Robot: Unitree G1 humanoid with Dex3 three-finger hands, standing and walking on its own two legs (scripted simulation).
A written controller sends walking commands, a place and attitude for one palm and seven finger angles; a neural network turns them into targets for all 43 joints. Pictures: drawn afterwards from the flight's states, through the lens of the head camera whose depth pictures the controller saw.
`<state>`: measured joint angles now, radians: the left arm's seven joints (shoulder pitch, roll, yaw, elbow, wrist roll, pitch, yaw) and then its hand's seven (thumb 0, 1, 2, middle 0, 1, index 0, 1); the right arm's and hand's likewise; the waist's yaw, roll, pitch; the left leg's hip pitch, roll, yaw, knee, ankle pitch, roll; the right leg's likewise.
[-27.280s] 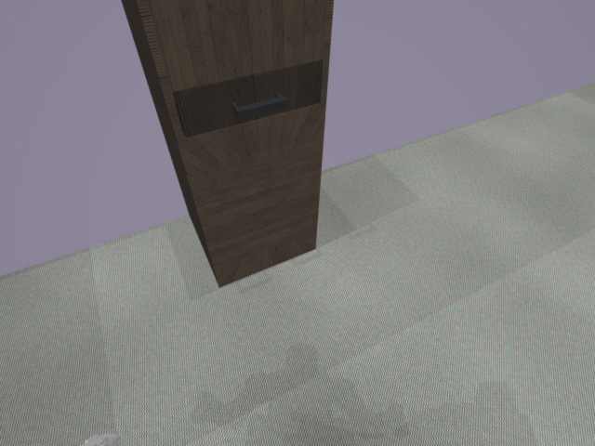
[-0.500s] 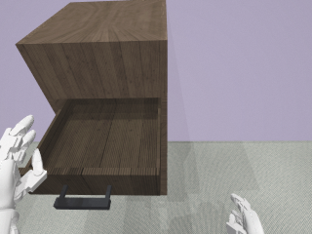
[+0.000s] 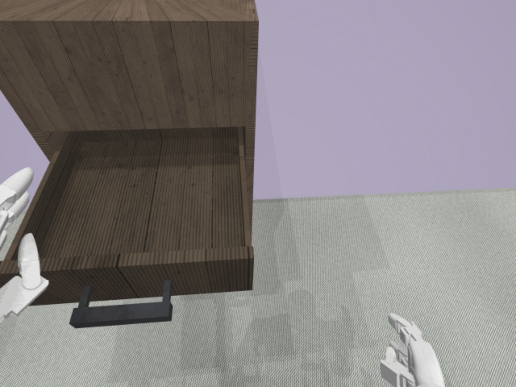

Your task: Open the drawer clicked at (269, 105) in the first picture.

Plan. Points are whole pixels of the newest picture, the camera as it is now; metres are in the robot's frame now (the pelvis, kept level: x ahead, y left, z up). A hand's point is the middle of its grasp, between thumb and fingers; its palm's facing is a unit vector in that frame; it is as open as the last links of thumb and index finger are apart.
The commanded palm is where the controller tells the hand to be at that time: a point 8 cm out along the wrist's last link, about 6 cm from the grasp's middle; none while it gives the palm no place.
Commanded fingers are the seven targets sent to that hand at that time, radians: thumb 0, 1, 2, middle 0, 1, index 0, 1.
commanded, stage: step back with the hand held close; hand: left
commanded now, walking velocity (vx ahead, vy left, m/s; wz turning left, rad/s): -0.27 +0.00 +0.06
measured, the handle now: (125, 301) +0.24 +0.22 +0.00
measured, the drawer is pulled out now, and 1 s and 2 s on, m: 0.30 0.30 0.30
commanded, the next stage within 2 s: stop stepping back and stand still in 0.78 s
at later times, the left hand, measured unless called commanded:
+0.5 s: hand out of the picture +0.12 +0.26 +0.18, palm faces +0.40 -0.81 -0.44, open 7.4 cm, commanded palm +0.06 +0.29 +0.19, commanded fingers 0.00 0.90 0.90 -0.20 -0.30 -0.20 -0.30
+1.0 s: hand out of the picture +0.00 +0.19 +0.17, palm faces +0.26 -0.83 -0.49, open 7.4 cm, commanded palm -0.07 +0.24 +0.19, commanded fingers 0.00 0.90 0.90 -0.20 -0.30 -0.20 -0.30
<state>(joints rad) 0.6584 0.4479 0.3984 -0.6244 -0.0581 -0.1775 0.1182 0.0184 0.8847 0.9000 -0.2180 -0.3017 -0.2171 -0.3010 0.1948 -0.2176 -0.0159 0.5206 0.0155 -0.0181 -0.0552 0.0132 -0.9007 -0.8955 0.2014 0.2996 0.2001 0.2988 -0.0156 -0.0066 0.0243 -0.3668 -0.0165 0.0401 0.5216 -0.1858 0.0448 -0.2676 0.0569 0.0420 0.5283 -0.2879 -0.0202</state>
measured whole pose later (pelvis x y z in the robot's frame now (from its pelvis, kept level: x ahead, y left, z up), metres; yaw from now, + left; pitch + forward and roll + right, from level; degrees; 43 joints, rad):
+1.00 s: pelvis -0.21 -0.03 +0.00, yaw -2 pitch +1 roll +0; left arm 0.65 0.44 0.39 -0.67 -0.06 -0.17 0.14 0.02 0.89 0.90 -0.22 -0.30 -0.21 -0.30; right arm 0.17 -0.19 0.00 0.55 -0.01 -0.09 -0.03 0.01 -0.90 -0.90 0.20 0.30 0.20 0.30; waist -0.03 -0.03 0.05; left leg -0.42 0.00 0.01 0.49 -0.09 0.01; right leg -0.34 0.04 -0.01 0.71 -0.46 0.01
